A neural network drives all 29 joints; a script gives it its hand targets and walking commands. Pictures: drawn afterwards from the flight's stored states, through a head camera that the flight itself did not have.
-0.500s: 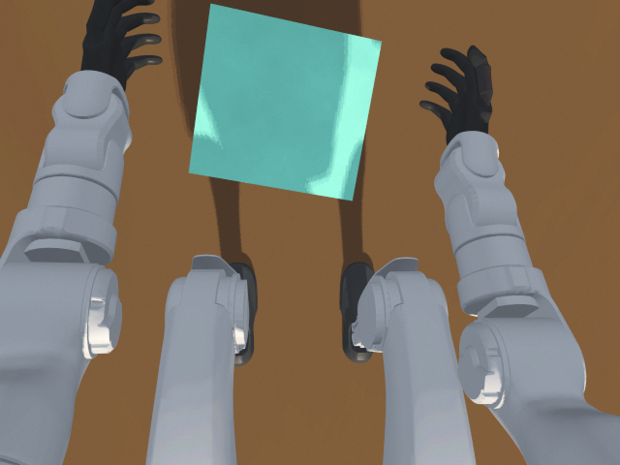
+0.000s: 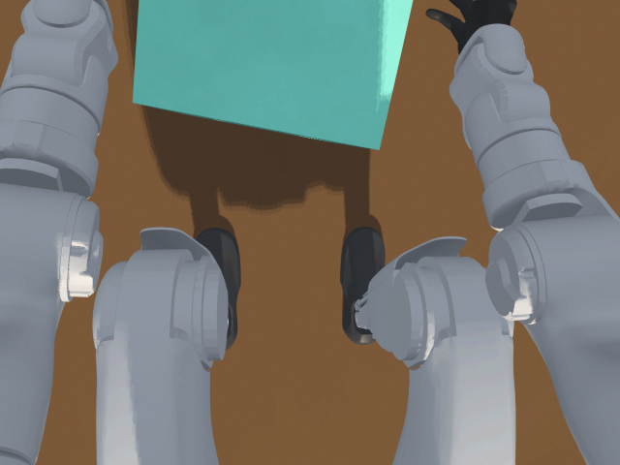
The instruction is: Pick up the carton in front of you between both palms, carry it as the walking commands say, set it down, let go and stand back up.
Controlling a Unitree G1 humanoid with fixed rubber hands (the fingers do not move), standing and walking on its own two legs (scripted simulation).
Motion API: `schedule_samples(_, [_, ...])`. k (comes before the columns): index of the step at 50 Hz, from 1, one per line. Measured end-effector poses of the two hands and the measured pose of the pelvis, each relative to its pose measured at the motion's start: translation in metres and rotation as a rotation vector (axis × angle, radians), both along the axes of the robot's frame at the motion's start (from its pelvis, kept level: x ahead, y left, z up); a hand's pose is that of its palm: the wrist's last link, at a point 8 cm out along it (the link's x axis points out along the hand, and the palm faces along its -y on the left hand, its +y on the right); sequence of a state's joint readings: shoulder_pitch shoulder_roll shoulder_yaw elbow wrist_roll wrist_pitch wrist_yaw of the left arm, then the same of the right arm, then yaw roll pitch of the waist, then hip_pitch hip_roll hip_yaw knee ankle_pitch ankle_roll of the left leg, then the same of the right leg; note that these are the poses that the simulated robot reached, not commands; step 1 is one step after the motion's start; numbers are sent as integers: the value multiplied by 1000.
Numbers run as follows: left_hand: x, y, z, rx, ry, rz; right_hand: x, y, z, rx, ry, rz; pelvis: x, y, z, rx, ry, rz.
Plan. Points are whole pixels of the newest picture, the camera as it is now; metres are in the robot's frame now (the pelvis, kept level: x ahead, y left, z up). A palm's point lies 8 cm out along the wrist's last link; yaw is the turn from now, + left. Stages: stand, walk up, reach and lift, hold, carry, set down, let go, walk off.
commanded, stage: reach and lift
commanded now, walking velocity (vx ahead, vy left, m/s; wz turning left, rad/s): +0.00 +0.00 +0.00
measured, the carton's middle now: (274, 35) +0.51 +0.06 -0.24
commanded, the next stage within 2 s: none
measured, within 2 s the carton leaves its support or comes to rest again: leaves its support in 0.68 s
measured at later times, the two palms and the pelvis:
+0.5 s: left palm out of the picture +0.53 +0.21 -0.17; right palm (446, 20) +0.53 -0.09 -0.16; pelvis +0.00 +0.00 +0.01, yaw +1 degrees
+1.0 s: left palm out of the picture +0.49 +0.22 -0.04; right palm out of the picture +0.51 -0.08 -0.03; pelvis +0.01 -0.01 +0.04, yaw +5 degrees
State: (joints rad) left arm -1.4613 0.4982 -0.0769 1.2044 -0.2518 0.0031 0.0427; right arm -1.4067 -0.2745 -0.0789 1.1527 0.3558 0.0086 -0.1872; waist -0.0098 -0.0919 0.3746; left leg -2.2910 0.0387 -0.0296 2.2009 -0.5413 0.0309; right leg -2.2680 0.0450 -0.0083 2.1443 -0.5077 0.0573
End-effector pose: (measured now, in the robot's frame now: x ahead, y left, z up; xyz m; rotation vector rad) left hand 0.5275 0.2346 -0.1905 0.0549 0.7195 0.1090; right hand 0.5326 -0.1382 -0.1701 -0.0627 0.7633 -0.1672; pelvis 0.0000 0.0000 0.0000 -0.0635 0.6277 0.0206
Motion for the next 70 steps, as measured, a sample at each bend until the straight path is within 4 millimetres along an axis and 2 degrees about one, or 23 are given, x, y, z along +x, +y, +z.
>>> schedule_samples(4, [4,0,7,0,-19,-8,5,9,5,9,-20,7,3,1,-1,2,2,5])
schedule_samples(15, [3,-15,22,-7,10,-37,-8,19,11,26,0,18,3,2,8,-8,33,13])
schedule_samples(20, [5,-26,23,-14,8,-44,-3,41,11,48,-11,45,1,0,10,-3,29,11])
schedule_samples(25, [7,-26,23,-5,22,-51,-2,44,10,41,-12,6,-1,-1,9,-4,24,15])
schedule_samples(32, [10,-27,25,2,42,-50,4,44,13,42,4,9,1,-3,-4,-2,12,17])
schedule_samples(37, [6,-28,31,-8,20,-29,9,45,27,37,-22,5,4,-3,-7,5,14,20])
schedule_samples(40, [-1,-26,48,-23,-15,-9,5,47,45,54,-60,-6,6,-5,-4,11,14,36])
schedule_samples(44, [-14,-20,87,-37,-47,23,-9,53,76,82,-94,-11,7,-9,9,12,24,59])
schedule_samples(50, [-36,-10,155,-43,-49,78,-24,62,136,106,-100,8,6,-13,42,14,49,81])
schedule_samples(55, [-44,-12,198,-39,-26,86,-30,60,178,94,-82,20,5,-16,72,11,72,99])
schedule_samples(60, [-49,-16,228,-32,-30,93,-31,56,210,91,-88,32,7,-17,99,15,94,95])
schedule_samples(70, [-64,-21,275,-47,-46,120,-39,53,261,95,-104,42,22,-18,144,25,92,94])
